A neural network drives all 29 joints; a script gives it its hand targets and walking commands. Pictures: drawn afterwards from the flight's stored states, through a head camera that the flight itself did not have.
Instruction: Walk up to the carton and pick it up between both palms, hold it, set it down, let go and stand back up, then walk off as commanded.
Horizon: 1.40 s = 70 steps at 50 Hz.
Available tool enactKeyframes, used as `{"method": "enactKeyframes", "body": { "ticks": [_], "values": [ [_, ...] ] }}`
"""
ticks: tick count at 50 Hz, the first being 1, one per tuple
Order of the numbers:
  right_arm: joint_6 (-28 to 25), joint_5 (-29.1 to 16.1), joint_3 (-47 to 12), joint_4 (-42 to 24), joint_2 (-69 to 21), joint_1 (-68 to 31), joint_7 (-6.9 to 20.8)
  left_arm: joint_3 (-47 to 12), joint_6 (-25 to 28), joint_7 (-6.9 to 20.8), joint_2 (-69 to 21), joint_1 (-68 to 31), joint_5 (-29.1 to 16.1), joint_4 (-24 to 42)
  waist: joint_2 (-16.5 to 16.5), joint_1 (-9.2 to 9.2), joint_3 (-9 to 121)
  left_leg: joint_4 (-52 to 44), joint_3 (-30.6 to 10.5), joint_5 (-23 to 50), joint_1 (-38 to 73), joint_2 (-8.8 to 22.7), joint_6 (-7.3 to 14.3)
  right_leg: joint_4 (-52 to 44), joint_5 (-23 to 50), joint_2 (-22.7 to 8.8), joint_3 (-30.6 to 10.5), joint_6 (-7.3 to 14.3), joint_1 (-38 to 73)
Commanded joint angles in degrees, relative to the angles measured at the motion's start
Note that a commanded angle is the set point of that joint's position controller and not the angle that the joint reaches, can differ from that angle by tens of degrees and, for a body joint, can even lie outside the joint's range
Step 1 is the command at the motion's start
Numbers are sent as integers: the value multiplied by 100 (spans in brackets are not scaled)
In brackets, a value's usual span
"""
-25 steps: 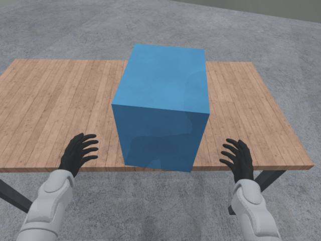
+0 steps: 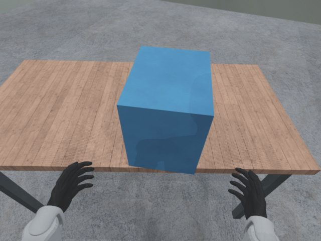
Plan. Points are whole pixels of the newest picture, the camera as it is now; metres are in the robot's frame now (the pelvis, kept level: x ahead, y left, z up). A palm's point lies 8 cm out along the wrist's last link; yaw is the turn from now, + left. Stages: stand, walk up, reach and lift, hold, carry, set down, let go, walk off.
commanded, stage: set down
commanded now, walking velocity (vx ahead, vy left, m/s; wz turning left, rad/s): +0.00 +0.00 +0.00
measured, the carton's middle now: (167, 110) +0.47 +0.03 +0.04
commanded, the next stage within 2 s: let go in 1.48 s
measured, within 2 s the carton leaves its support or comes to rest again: neither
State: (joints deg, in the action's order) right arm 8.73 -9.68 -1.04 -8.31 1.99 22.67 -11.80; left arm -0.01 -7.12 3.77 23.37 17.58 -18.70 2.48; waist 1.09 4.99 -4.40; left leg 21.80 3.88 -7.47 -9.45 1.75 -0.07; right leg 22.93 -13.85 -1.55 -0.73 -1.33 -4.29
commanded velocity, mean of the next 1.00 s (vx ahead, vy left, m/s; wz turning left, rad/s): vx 0.00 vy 0.00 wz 0.00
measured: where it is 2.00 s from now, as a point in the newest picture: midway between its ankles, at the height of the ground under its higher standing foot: outside the picture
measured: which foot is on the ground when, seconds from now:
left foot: down 0.00-1.00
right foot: down 0.00-1.00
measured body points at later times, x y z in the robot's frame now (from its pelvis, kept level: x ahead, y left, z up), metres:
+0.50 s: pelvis +0.01 +0.00 +0.00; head +0.02 +0.01 +0.45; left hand +0.21 +0.25 -0.01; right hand +0.21 -0.19 -0.01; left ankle +0.05 +0.12 -0.74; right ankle -0.01 -0.14 -0.74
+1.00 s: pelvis +0.04 -0.02 +0.00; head +0.05 -0.02 +0.45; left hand +0.19 +0.23 -0.05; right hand +0.21 -0.20 -0.05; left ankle +0.05 +0.12 -0.74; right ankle -0.01 -0.14 -0.74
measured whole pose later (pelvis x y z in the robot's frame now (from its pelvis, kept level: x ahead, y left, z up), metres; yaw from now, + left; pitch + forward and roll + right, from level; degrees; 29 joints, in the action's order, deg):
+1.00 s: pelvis +0.04 -0.02 +0.00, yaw +0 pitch -4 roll +0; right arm -5.6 -5.0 -2.1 17.3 5.8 20.7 -4.5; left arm 0.1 -4.7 3.3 15.9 19.3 -7.3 -13.8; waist 0.5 2.7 -5.1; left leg 19.7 3.2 -9.4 -6.6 2.6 -1.8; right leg 19.5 -15.3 -0.6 0.0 -0.2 -0.6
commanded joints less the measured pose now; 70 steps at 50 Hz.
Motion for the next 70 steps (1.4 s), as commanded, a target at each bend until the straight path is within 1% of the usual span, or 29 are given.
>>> {"method": "enactKeyframes", "body": {
  "ticks": [1, 7, 8, 9, 10, 11, 12, 13, 14, 15, 16, 21, 24, 25, 27, 29, 33, 35, 38, 39, 42, 43, 44, 46, 50, 55, 58, 65, 70],
  "values": [
    [-341, 31, 186, -1215, 343, -449, 63, 479, 325, -43, 814, -710, 80, 1280, -499, -68, 484, -404, -261, -169, 730, 40, -3, -720, -278, 60, -149, 309, -766],
    [-340, 45, 299, -1013, 436, -656, 224, 371, 260, -155, 767, -854, 97, 1035, -363, -112, 438, -411, -251, -351, 728, 60, 19, -719, -514, 52, -177, 327, -840],
    [-305, 72, 348, -693, 526, -600, 292, 377, 224, -192, 685, -857, 232, 966, -638, -105, 320, -474, -332, -420, 769, 66, -49, -726, -590, 74, -138, 360, -855],
    [-311, 68, 307, -659, 443, -704, 309, 338, 193, -204, 613, -913, 267, 955, -556, -90, 366, -474, -309, -512, 655, 96, -46, -690, -589, 78, -150, 360, -752],
    [-246, 139, 417, -257, 580, -810, 385, 241, 88, -241, 445, -931, 386, 648, -788, -136, 158, -579, -384, -641, 672, 131, -98, -706, -731, 96, -116, 401, -836],
    [-294, 112, 390, -572, 501, -801, 381, 293, 68, -251, 550, -938, 293, 818, -614, -149, 338, -510, -323, -663, 623, 105, -67, -704, -577, 90, -143, 353, -680],
    [-349, 49, 382, -663, 526, -812, 377, 343, 95, -242, 595, -943, 295, 781, -498, -69, 446, -513, -265, -562, 664, 70, -17, -704, -508, 75, -150, 348, -605],
    [-304, 58, 305, -390, 536, -797, 414, 296, 30, -254, 477, -1035, 360, 554, -600, -105, 351, -508, -250, -510, 707, 44, -33, -742, -590, 57, -165, 361, -769],
    [-362, 56, 287, -696, 473, -838, 374, 396, 61, -241, 602, -1037, 336, 730, -481, -78, 405, -462, -227, -427, 704, 43, 2, -712, -473, 28, -182, 335, -764],
    [-347, 123, 329, -418, 558, -728, 418, 339, 15, -244, 500, -928, 325, 480, -387, -120, 363, -413, -185, -241, 878, -5, -13, -806, -506, 38, -193, 340, -899],
    [-334, 159, 394, -87, 701, -770, 455, 369, -40, -265, 458, -954, 452, 444, -584, -69, 332, -435, -207, -121, 912, 33, -77, -774, -466, 34, -148, 344, -916],
    [-470, 262, 430, 90, 732, -750, 581, 364, -117, -267, 256, -790, 688, 309, -562, -121, 385, -429, -205, 110, 1112, 15, -151, -858, -334, 132, -89, 337, -914],
    [-714, 300, 407, -15, 700, -722, 602, 352, 46, -290, 317, -743, 702, 434, -394, -104, 677, -326, -128, 452, 1117, -32, -104, -821, -56, 146, -73, 303, -840],
    [-709, 350, 465, 413, 824, -561, 681, 329, 28, -308, 175, -524, 770, 213, -485, -136, 511, -345, -163, 657, 1184, -2, -170, -804, 26, 200, 24, 322, -953],
    [-834, 286, 313, 193, 706, -431, 657, 395, 142, -249, 302, -465, 712, 369, -298, -158, 683, -261, -98, 863, 1260, -49, -108, -832, 308, 185, -53, 256, -792],
    [-946, 338, 365, 622, 857, -499, 749, 369, 125, -277, 134, -382, 884, 77, -510, -112, 680, -243, -119, 1186, 1433, -61, -194, -835, 359, 251, 60, 256, -877],
    [-1246, 284, 207, 528, 807, -229, 736, 364, 365, -207, 188, -157, 841, 123, -217, -139, 898, -88, -99, 1747, 1596, -132, -181, -819, 1149, 230, 21, 158, -788],
    [-1363, 366, 290, 903, 895, -301, 770, 379, 411, -230, 130, -125, 970, 3, -420, -161, 872, -106, -136, 1823, 1702, -115, -219, -813, 1141, 278, 100, 187, -822],
    [-1490, 339, 125, 785, 766, -153, 738, 355, 510, -156, 220, -48, 908, -14, -189, -241, 739, -86, -102, 1717, 1622, -183, -178, -913, 1256, 209, 32, 125, -770],
    [-1488, 365, 102, 1085, 789, -159, 760, 377, 481, -151, 141, -11, 995, -212, -389, -221, 658, -85, -85, 1772, 1679, -195, -206, -881, 1338, 217, 62, 127, -862],
    [-1601, 361, 19, 1094, 707, -197, 720, 443, 565, -113, 250, 14, 1018, -118, -359, -201, 684, -56, -76, 1788, 1609, -208, -210, -890, 1447, 163, 33, 95, -747],
    [-1595, 423, 97, 1455, 842, -288, 753, 321, 474, -106, 21, 0, 1097, -550, -377, -283, 523, -116, -91, 1681, 1647, -191, -241, -907, 1366, 217, 78, 138, -845],
    [-1659, 436, 70, 1235, 737, -246, 712, 414, 554, -74, 188, -46, 1011, -320, -243, -243, 552, -92, -32, 1736, 1593, -230, -205, -907, 1522, 158, 72, 75, -791],
    [-1690, 454, 96, 1645, 827, -300, 739, 410, 491, -97, 69, -24, 1166, -507, -447, -243, 534, -70, -54, 1801, 1726, -194, -270, -894, 1452, 202, 124, 91, -821],
    [-1864, 527, 22, 1608, 762, -427, 655, 495, 609, -46, 240, -100, 1144, -690, -65, -208, 669, -46, -8, 1605, 1624, -231, -162, -862, 1757, 103, 124, 9, -750],
    [-1947, 658, 15, 2217, 857, -691, 703, 416, 570, -44, 77, -206, 1281, -1255, -160, -260, 438, -101, -39, 1336, 1693, -210, -163, -911, 1361, 160, 193, 47, -936],
    [-1948, 683, 19, 2516, 823, -784, 709, 498, 561, -66, 212, -377, 1367, -1236, -278, -247, 469, -82, -13, 1243, 1739, -214, -166, -894, 1372, 108, 177, 17, -978],
    [-2055, 830, 171, 2792, 917, -1038, 756, 471, 508, -110, 147, -640, 1440, -1527, -167, -318, 463, -97, -27, 998, 1706, -178, -118, -900, 1098, 124, 229, 35, -1049],
    [-2050, 889, 208, 3299, 932, -1211, 875, 391, 375, -168, -17, -737, 1525, -1822, -387, -372, 384, -117, 27, 873, 1750, -169, -163, -902, 807, 170, 246, 115, -1236]
  ]
}}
